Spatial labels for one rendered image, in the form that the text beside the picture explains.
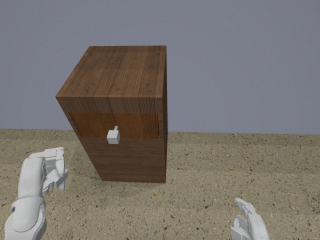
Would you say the left robot forearm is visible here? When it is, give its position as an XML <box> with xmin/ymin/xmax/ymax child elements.
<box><xmin>4</xmin><ymin>196</ymin><xmax>47</xmax><ymax>240</ymax></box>

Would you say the left robot hand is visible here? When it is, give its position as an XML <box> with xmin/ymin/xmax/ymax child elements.
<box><xmin>18</xmin><ymin>147</ymin><xmax>68</xmax><ymax>200</ymax></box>

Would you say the right robot hand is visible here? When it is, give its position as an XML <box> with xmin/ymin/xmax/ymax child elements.
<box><xmin>230</xmin><ymin>197</ymin><xmax>270</xmax><ymax>240</ymax></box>

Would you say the cabinet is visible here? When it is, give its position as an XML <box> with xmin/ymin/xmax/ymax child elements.
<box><xmin>55</xmin><ymin>45</ymin><xmax>168</xmax><ymax>184</ymax></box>

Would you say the handle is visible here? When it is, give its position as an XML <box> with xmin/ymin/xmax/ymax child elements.
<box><xmin>107</xmin><ymin>126</ymin><xmax>121</xmax><ymax>144</ymax></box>

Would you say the drawer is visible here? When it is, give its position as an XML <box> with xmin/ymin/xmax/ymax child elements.
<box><xmin>70</xmin><ymin>112</ymin><xmax>160</xmax><ymax>139</ymax></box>

